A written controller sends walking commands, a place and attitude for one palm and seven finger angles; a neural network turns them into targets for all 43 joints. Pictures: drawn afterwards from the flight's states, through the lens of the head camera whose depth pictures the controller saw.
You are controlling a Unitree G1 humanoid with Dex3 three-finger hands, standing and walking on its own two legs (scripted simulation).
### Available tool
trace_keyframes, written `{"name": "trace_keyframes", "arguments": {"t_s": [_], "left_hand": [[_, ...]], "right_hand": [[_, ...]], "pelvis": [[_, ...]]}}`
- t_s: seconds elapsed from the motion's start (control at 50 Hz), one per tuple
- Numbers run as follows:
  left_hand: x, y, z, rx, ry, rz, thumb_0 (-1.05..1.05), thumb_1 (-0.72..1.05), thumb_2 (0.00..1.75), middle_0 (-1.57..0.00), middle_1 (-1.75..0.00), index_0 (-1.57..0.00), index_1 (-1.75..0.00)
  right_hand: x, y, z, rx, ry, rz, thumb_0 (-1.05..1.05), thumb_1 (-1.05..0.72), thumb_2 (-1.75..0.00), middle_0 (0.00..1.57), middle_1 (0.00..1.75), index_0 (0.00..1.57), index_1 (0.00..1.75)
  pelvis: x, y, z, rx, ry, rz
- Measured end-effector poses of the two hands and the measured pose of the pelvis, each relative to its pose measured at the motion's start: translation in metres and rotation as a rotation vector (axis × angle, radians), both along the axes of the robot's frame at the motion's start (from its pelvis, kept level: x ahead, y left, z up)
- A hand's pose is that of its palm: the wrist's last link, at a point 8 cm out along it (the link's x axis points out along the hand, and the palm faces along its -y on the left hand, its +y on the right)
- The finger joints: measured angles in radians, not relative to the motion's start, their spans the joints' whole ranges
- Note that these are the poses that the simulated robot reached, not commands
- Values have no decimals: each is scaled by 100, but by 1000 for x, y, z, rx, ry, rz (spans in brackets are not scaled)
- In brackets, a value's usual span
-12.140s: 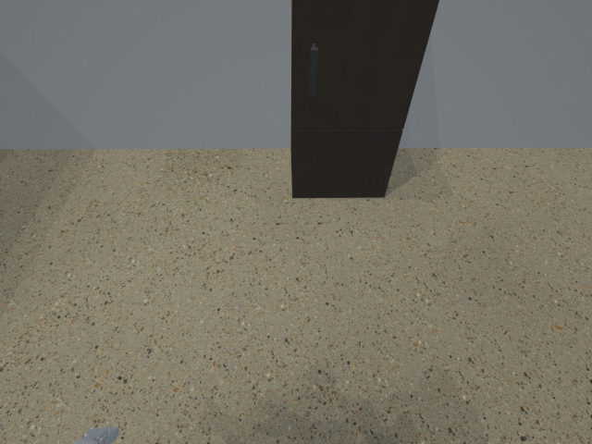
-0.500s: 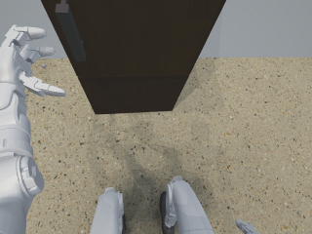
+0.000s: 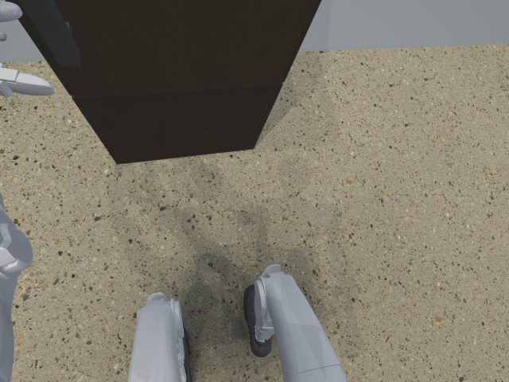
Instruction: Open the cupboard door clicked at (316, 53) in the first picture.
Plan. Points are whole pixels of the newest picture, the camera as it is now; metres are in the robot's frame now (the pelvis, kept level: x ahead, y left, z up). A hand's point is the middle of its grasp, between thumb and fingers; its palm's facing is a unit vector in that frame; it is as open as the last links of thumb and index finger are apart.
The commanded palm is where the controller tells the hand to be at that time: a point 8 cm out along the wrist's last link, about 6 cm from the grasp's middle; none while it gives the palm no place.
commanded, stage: move the hooked fingers beside the handle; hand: left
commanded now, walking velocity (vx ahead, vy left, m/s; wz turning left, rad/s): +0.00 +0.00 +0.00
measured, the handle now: out of the picture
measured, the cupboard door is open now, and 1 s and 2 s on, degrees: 0 0 0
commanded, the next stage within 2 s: slide the fingers in behind the handle in 0.60 s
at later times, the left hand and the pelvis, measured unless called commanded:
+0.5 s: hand (4, 45) +0.55 +0.23 +0.06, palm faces +0.04 -1.00 -0.04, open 14.0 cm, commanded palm +0.53 +0.26 +0.06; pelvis +0.01 +0.00 +0.02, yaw +1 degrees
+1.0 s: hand (19, 44) +0.55 +0.22 +0.06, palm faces +0.03 -1.00 -0.03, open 14.0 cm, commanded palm +0.54 +0.25 +0.06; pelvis +0.00 +0.00 +0.01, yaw +1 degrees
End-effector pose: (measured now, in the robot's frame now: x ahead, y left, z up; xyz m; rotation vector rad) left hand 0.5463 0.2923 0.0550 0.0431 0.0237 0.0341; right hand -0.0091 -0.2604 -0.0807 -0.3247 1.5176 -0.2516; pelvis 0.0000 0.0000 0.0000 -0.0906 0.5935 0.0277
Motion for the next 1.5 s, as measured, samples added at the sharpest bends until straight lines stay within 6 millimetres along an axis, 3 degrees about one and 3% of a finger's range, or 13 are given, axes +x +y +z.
{"name": "trace_keyframes", "arguments": {"t_s": [0.1, 0.22, 0.36, 0.54, 0.78, 1.2, 1.5], "left_hand": [[-5, 1, -3, -7, 11, 7, -1, -50, 30, -30, -120, -30, -120], [-11, -1, 9, -8, -1, 10, -1, -50, 30, -30, -120, -30, -120], [-16, -6, 17, -5, 1, 2, -1, -50, 30, -30, -120, -30, -120], [-22, -9, 10, -3, -5, 10, -1, -50, 30, -30, -120, -30, -120], [-21, -6, 10, 3, -17, 3, -1, -50, 30, -30, -120, -30, -120], [-10, -36, 6, -5, -16, -12, -1, -50, 30, -30, -120, -30, -120], [-2, -59, 1, -10, 7, -6, -1, -50, 30, -30, -120, -30, -120]], "right_hand": [[1, 9, 2, 30, 15, -10, 0, -91, -89, 20, 30, 20, 30], [16, 13, 7, 47, -11, 4, 0, -91, -89, 20, 30, 20, 30], [37, 8, 13, 38, -69, 29, 0, -91, -89, 20, 30, 20, 30], [51, -1, 10, 21, -104, 53, 0, -91, -89, 20, 30, 20, 30], [38, -3, 1, 24, -65, 42, 0, -91, -89, 20, 30, 20, 30], [19, 3, 3, 34, -42, 14, 0, -91, -89, 20, 30, 20, 30], [24, 8, 1, 60, -39, 7, 0, -91, -89, 20, 30, 20, 30]], "pelvis": [[3, 2, 6, 0, -6, -1], [9, 3, 15, -1, -22, 9], [13, 3, 21, 2, -42, 14], [12, 1, 19, 9, -49, 13], [7, -2, 12, 7, -40, 15], [5, 0, 12, 8, -33, 12], [11, -1, 15, 14, -31, 10]]}}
